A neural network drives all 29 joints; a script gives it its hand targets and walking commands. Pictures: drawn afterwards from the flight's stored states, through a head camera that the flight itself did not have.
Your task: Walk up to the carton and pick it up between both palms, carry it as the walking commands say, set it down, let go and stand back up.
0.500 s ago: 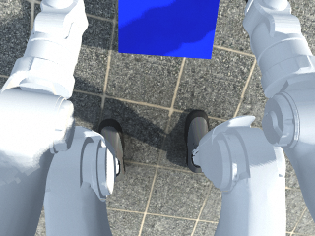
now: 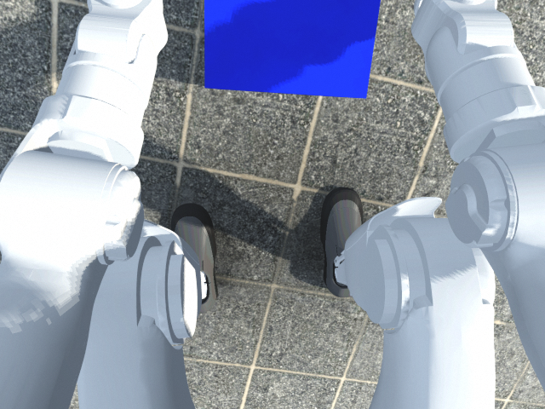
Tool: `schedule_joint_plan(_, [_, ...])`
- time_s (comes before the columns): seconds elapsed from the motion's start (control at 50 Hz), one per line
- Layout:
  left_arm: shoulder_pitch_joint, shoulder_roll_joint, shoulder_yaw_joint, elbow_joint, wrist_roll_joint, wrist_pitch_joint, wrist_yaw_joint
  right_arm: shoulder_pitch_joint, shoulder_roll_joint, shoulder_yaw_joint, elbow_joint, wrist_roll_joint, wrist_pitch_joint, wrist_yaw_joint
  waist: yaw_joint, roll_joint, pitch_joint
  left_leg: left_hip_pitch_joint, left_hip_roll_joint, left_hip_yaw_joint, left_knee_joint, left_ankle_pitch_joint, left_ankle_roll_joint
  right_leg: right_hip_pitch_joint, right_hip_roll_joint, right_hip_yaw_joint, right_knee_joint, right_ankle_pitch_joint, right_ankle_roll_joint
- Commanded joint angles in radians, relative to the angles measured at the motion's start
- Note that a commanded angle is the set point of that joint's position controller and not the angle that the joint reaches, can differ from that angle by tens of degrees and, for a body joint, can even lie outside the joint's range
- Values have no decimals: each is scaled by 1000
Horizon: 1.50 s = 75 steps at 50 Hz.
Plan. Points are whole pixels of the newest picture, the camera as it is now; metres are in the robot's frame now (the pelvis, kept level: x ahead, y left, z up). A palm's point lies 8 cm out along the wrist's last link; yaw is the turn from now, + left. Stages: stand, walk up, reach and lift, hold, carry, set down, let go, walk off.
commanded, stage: reach and lift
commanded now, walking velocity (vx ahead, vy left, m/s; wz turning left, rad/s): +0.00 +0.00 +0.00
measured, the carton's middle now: out of the picture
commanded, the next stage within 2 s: none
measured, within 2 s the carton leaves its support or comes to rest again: leaves its support in 0.98 s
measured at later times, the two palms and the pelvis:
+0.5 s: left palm out of the picture +0.57 +0.09 -0.20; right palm out of the picture +0.55 -0.19 -0.19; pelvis +0.01 +0.00 -0.01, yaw -1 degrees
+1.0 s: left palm out of the picture +0.56 +0.10 -0.19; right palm out of the picture +0.55 -0.18 -0.18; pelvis +0.01 +0.00 -0.01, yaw +0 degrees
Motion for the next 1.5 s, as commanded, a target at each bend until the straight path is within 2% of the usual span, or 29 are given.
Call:
schedule_joint_plan(0.0, [-258, 7, 21, -103, 33, -18, -5, -210, 26, 6, -100, -11, -15, 20, 4, 44, -1144, 548, -73, 76, -158, 281, -3, 565, 74, -68, -144, 301, 11])
schedule_joint_plan(0.08, [-250, -72, 62, -85, 96, -8, -22, -236, 115, 11, -115, -29, -6, 43, 34, 34, -1102, 545, -80, 81, -160, 270, 5, 554, 89, -70, -145, 284, 17])
schedule_joint_plan(0.1, [-269, -142, 57, -92, 109, -5, -38, -257, 185, 21, -125, -36, -2, 58, 33, 32, -1090, 539, -84, 82, -160, 267, 8, 549, 96, -71, -146, 283, 17])
schedule_joint_plan(0.18, [-348, -512, 26, -118, 151, 28, -139, -352, 535, 54, -161, -69, 28, 154, 15, 53, -1041, 522, -99, 86, -148, 252, 15, 511, 120, -81, -137, 268, 8])
schedule_joint_plan(0.24, [-349, -718, 33, -135, 181, 61, -212, -357, 745, 71, -188, -90, 66, 229, 21, 46, -986, 467, -113, 95, -135, 234, 21, 482, 133, -92, -121, 251, 1])
schedule_joint_plan(0.32, [-283, -846, 42, -155, 196, 86, -265, -308, 866, 73, -226, -103, 94, 283, 29, 44, -965, 422, -118, 106, -119, 247, 30, 457, 142, -101, -108, 267, -2])
schedule_joint_plan(0.4, [-228, -907, 36, -166, 190, 93, -285, -270, 926, 80, -247, -96, 105, 305, 29, 43, -957, 399, -122, 108, -108, 288, 39, 431, 145, -103, -98, 306, -4])
schedule_joint_plan(0.56, [-192, -954, 16, -169, 172, 96, -290, -256, 972, 112, -265, -58, 109, 316, 32, 37, -948, 391, -128, 103, -103, 335, 54, 406, 139, -98, -83, 341, -15])
schedule_joint_plan(0.82, [-269, -1008, -19, -203, 124, 98, -282, -321, 1010, 156, -287, -17, 111, 311, 30, 32, -1000, 430, -134, 105, -113, 330, 63, 439, 138, -104, -83, 341, -29])
schedule_joint_plan(0.88, [-313, -1027, -49, -245, 96, 94, -278, -343, 1031, 175, -317, -5, 110, 305, 23, 30, -1086, 463, -135, 111, -110, 352, 60, 489, 138, -109, -84, 371, -29])
schedule_joint_plan(0.96, [-398, -1056, -108, -321, 42, 89, -269, -371, 1059, 194, -356, 6, 115, 290, -4, 34, -1242, 513, -139, 118, -107, 384, 47, 575, 139, -118, -89, 422, -29])
schedule_joint_plan(1.08, [-489, -1071, -144, -381, 14, 106, -260, -367, 1084, 159, -359, -42, 152, 283, -45, 53, -1331, 534, -144, 129, -131, 329, 28, 600, 138, -130, -126, 379, -30])
schedule_joint_plan(1.16, [-547, -1069, -154, -422, 15, 117, -251, -362, 1106, 131, -364, -81, 183, 288, -59, 65, -1375, 555, -149, 138, -154, 286, 23, 599, 139, -137, -151, 334, -28])
schedule_joint_plan(1.22, [-587, -1060, -156, -456, 20, 126, -242, -361, 1129, 120, -371, -103, 208, 295, -54, 68, -1416, 572, -152, 146, -172, 264, 23, 608, 140, -140, -169, 308, -26])
schedule_joint_plan(1.36, [-628, -1049, -143, -506, 48, 147, -229, -349, 1191, 128, -392, -133, 260, 311, -20, 51, -1480, 584, -157, 162, -211, 244, 29, 635, 148, -140, -207, 280, -19])
schedule_joint_plan(1.48, [-574, -1081, -121, -478, 79, 163, -236, -311, 1202, 120, -404, -175, 279, 314, -26, 49, -1467, 570, -162, 162, -234, 255, 25, 632, 154, -140, -234, 288, -15])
